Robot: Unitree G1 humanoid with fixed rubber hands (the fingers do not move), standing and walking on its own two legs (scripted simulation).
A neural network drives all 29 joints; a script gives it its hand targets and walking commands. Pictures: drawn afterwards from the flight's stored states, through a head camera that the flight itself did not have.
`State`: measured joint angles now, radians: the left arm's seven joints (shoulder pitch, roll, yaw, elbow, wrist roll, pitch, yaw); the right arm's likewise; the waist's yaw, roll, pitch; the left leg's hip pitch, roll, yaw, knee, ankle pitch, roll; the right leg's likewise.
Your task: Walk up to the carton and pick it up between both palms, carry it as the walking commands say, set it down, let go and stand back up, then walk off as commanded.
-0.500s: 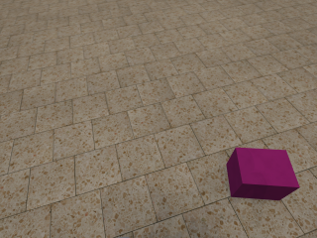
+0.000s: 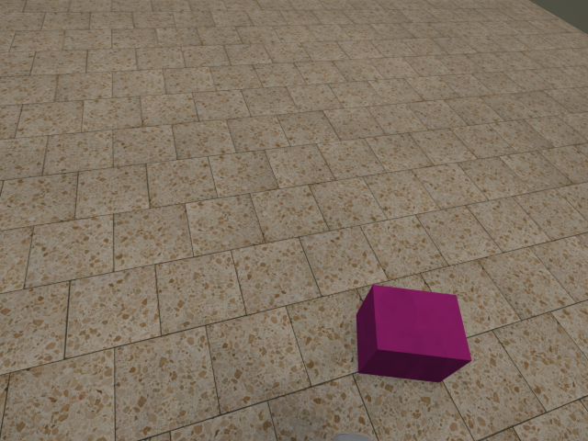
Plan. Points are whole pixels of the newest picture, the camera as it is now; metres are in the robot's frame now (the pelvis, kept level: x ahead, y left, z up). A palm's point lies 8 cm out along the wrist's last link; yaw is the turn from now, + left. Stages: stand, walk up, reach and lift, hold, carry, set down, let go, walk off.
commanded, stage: walk off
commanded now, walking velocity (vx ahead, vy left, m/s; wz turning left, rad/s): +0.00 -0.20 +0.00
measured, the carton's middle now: (406, 334) +0.54 -0.47 -0.67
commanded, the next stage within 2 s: stand in 0.80 s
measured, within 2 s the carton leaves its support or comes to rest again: neither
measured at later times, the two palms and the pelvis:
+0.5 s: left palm out of the picture +0.03 +0.09 -0.15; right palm out of the picture +0.06 -0.40 -0.14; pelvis -0.01 -0.16 -0.01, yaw +1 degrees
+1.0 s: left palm out of the picture +0.07 -0.04 -0.13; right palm out of the picture -0.02 -0.57 -0.15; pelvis -0.02 -0.30 -0.02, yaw +0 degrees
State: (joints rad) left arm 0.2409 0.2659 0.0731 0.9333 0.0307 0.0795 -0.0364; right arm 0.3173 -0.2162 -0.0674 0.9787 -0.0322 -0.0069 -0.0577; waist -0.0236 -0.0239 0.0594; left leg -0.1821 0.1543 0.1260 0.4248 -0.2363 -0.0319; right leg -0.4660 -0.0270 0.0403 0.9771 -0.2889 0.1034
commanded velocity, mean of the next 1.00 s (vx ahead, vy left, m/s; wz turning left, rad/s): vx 0.00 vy -0.16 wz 0.00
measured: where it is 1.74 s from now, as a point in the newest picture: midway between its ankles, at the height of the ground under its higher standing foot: outside the picture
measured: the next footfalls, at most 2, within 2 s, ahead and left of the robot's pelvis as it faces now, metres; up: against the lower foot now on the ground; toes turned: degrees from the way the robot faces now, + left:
right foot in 0.16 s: +0.05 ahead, -0.22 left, +0.00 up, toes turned -5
left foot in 0.54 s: +0.01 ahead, -0.08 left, +0.00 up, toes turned +9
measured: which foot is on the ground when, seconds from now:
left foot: down 0.00-0.16, up 0.18-0.52, down 0.54-0.92, up 0.94-1.00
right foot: up 0.00-0.14, down 0.16-0.54, up 0.56-0.92, down 0.94-1.00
